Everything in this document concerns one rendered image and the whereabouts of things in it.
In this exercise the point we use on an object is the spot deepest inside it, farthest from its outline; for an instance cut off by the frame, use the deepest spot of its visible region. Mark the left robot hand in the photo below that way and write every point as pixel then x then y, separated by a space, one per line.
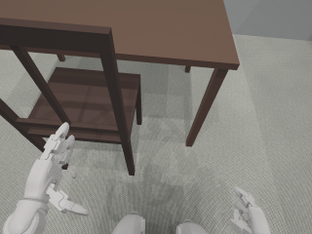
pixel 39 184

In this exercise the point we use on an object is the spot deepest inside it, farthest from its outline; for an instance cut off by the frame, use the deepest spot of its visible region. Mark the table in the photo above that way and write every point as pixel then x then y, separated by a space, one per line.
pixel 178 32

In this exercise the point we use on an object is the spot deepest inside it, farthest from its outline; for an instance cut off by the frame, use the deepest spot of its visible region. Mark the left robot forearm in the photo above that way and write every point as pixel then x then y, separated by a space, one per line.
pixel 29 217

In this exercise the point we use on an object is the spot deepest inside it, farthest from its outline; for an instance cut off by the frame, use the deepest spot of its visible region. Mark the chair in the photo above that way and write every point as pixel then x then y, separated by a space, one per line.
pixel 99 106

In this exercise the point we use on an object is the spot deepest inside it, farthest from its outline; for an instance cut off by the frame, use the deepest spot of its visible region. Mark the right robot hand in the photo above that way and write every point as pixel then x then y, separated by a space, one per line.
pixel 253 218

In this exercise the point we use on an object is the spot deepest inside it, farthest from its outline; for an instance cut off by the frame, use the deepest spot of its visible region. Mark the right robot shin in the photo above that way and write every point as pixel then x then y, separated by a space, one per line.
pixel 188 220

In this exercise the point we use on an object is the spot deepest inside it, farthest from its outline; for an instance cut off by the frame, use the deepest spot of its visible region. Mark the robot left thigh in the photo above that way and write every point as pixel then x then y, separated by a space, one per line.
pixel 130 224

